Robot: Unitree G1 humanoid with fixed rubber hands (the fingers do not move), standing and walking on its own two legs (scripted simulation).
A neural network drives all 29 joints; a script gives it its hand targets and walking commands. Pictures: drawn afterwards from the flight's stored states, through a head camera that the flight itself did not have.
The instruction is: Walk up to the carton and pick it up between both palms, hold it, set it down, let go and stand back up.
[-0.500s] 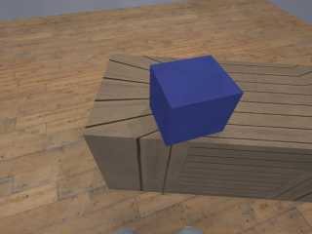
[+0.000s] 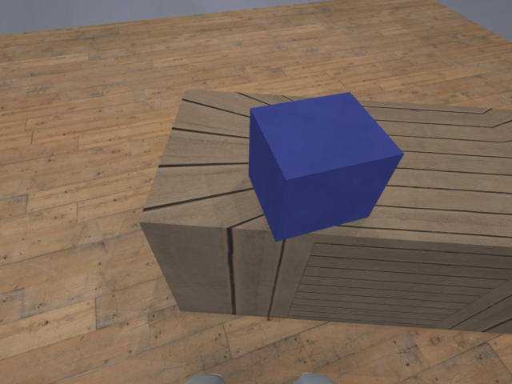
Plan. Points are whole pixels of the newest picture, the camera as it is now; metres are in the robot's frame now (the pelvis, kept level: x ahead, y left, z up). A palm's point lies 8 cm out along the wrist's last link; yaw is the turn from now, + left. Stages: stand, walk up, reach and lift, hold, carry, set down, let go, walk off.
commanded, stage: walk up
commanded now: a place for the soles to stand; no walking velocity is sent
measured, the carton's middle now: (313, 166) +0.55 -0.12 -0.02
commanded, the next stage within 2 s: none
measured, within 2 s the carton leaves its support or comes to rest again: neither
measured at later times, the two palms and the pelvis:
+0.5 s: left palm out of the picture +0.06 +0.31 -0.12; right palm out of the picture +0.07 -0.30 -0.10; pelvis -0.01 +0.01 +0.00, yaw +1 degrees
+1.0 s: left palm out of the picture +0.04 +0.32 -0.11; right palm out of the picture +0.05 -0.30 -0.10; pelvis -0.02 +0.01 +0.01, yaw +1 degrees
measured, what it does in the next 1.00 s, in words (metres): steps on the spot: right foot, then right foot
